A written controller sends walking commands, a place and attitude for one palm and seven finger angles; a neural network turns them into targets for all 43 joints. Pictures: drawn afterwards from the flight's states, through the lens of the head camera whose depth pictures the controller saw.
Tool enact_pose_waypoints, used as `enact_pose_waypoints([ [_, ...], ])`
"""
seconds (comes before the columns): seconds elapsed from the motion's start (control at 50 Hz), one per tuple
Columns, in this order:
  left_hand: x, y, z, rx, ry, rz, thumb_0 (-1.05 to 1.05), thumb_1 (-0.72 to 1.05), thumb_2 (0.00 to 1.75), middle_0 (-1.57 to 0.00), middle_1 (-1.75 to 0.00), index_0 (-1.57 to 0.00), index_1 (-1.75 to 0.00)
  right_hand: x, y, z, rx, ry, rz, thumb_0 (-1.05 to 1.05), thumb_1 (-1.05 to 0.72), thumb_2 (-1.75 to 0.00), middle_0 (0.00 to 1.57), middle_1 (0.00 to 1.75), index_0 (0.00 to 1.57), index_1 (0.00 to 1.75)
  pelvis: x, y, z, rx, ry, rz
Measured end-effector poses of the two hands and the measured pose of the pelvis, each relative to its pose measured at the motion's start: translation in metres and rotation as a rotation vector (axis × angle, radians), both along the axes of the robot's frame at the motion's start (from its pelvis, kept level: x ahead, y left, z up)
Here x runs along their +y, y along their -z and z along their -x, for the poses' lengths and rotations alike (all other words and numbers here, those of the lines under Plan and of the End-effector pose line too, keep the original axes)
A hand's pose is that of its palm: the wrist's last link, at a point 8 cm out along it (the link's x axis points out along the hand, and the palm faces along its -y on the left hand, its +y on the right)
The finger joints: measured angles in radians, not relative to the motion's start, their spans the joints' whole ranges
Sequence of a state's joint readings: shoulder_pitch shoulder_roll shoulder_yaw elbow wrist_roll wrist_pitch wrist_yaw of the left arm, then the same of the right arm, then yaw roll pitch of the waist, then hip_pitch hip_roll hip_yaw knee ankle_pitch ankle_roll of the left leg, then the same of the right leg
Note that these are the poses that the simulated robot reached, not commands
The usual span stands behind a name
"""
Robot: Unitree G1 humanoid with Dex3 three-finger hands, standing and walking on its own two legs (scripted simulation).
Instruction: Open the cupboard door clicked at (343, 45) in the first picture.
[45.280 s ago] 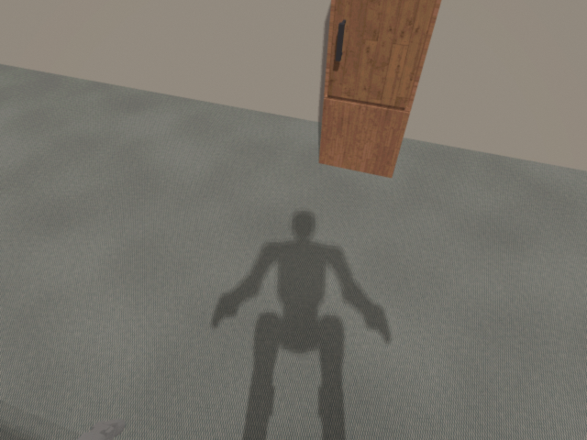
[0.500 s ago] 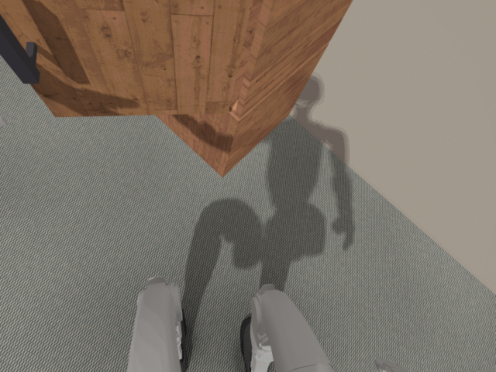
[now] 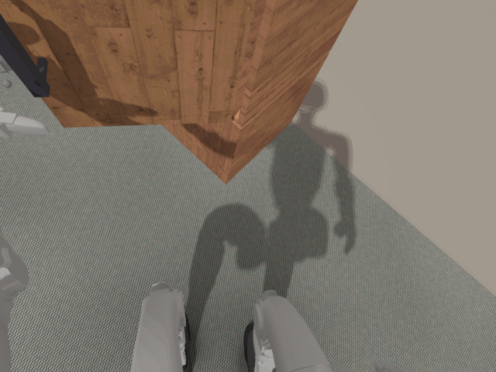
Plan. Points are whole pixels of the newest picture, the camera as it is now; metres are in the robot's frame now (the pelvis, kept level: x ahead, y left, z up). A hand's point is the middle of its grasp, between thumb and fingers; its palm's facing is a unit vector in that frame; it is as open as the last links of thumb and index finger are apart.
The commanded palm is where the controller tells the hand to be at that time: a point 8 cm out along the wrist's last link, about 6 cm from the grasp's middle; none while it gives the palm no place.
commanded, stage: slide the fingers in behind the handle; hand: left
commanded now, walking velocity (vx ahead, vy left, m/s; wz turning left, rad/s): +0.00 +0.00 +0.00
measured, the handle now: (18, 45) +0.56 +0.30 +0.06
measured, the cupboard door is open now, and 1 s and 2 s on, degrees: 50 50 52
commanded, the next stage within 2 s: close the thumb around the handle in 0.86 s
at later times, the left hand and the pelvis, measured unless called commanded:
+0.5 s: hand (28, 83) +0.50 +0.28 +0.05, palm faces +0.11 -0.99 -0.01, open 14.0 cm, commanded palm +0.49 +0.31 +0.06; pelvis +0.00 +0.00 +0.00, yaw +1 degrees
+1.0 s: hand (27, 83) +0.51 +0.29 +0.05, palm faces +0.11 -0.99 -0.02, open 14.0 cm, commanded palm +0.50 +0.31 +0.06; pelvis +0.00 +0.00 +0.00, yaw +0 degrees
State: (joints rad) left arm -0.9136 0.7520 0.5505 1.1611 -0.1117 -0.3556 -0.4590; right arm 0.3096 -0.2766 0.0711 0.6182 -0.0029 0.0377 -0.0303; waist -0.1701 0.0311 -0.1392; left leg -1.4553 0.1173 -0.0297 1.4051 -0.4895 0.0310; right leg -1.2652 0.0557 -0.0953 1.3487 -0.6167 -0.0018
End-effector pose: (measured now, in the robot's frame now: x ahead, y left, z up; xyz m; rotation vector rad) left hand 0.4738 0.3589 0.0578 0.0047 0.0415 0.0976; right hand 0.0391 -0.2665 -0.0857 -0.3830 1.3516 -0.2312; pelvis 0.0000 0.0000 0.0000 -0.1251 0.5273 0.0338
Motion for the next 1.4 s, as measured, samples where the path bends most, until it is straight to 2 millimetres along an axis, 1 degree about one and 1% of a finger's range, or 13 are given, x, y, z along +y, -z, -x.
enact_pose_waypoints([
  [0.1,-0.001,0.007,-0.002,0.015,-0.026,0.001,-0.01,-0.50,0.30,-0.30,-1.20,-0.30,-1.20,-0.001,0.000,0.000,-0.005,0.006,0.001,0.00,-0.91,-0.90,0.21,0.30,0.21,0.30,0.000,0.001,-0.001,0.001,0.004,0.000],
  [0.24,-0.003,-0.001,0.001,-0.029,-0.023,-0.023,-0.01,-0.50,0.30,-0.30,-1.20,-0.29,-1.20,0.000,0.001,0.003,0.021,0.014,-0.014,0.00,-0.91,-0.90,0.21,0.30,0.21,0.30,-0.001,-0.001,-0.003,-0.003,0.002,-0.003],
  [0.38,-0.013,0.003,0.003,0.017,0.001,0.001,-0.01,-0.50,0.30,-0.30,-1.20,-0.30,-1.20,0.002,-0.001,-0.001,0.013,0.007,-0.020,0.00,-0.91,-0.90,0.21,0.30,0.21,0.30,-0.001,-0.005,-0.004,-0.009,-0.006,-0.006],
  [0.54,-0.026,0.003,-0.005,-0.017,-0.013,0.000,-0.01,-0.50,0.30,-0.30,-1.20,-0.30,-1.20,-0.001,-0.002,-0.005,-0.010,0.004,-0.010,0.00,-0.91,-0.90,0.21,0.30,0.21,0.30,-0.002,-0.004,-0.003,-0.011,-0.005,-0.006],
  [0.66,-0.022,0.008,-0.007,0.010,-0.028,-0.011,-0.01,-0.50,0.30,-0.30,-1.20,-0.30,-1.20,-0.002,0.001,-0.001,-0.004,0.013,-0.013,0.00,-0.91,-0.90,0.21,0.30,0.21,0.30,-0.002,-0.001,-0.002,-0.006,0.001,-0.007],
  [0.8,-0.017,0.002,-0.003,-0.019,-0.025,-0.019,-0.01,-0.50,0.30,-0.30,-1.20,-0.30,-1.20,0.001,0.004,0.006,0.034,0.022,-0.029,0.00,-0.91,-0.90,0.21,0.30,0.21,0.30,-0.003,-0.002,-0.004,-0.003,0.001,-0.010],
  [0.92,-0.017,0.007,-0.004,0.016,-0.016,-0.004,-0.01,-0.50,0.30,-0.30,-1.20,-0.30,-1.20,0.000,0.003,0.004,0.030,0.020,-0.020,0.00,-0.91,-0.90,0.21,0.30,0.21,0.30,-0.003,-0.002,-0.004,-0.002,-0.003,-0.008],
  [1.04,-0.022,0.004,-0.007,-0.017,-0.013,-0.010,-0.01,-0.49,0.31,-0.30,-1.20,-0.30,-1.20,-0.002,0.001,0.000,0.021,0.014,-0.010,0.00,-0.91,-0.90,0.21,0.30,0.21,0.30,-0.002,-0.002,-0.005,0.000,-0.004,-0.006],
  [1.1,-0.024,0.004,-0.008,-0.014,-0.013,-0.008,-0.01,-0.43,0.34,-0.30,-1.21,-0.30,-1.21,-0.002,0.000,-0.001,0.015,0.015,-0.012,0.00,-0.91,-0.90,0.21,0.30,0.21,0.30,-0.001,-0.003,-0.005,-0.002,-0.003,-0.007],
  [1.18,-0.025,0.005,-0.006,0.008,-0.013,-0.011,-0.01,-0.29,0.39,-0.31,-1.22,-0.31,-1.22,0.000,-0.001,-0.003,0.009,0.015,-0.019,0.00,-0.91,-0.90,0.21,0.30,0.21,0.30,-0.001,-0.005,-0.006,-0.006,-0.003,-0.009],
  [1.28,-0.027,0.002,-0.005,-0.004,-0.021,-0.023,-0.01,-0.06,0.49,-0.33,-1.25,-0.33,-1.25,0.001,0.000,-0.003,0.011,0.013,-0.029,0.00,-0.91,-0.90,0.21,0.30,0.21,0.30,-0.001,-0.006,-0.006,-0.008,-0.004,-0.012],
  [1.4,-0.031,-0.003,-0.004,-0.015,-0.016,-0.023,-0.01,0.26,0.63,-0.35,-1.28,-0.35,-1.28,0.002,0.001,-0.002,0.013,0.016,-0.038,0.00,-0.91,-0.90,0.21,0.30,0.21,0.30,-0.003,-0.007,-0.007,-0.012,-0.005,-0.016],
])
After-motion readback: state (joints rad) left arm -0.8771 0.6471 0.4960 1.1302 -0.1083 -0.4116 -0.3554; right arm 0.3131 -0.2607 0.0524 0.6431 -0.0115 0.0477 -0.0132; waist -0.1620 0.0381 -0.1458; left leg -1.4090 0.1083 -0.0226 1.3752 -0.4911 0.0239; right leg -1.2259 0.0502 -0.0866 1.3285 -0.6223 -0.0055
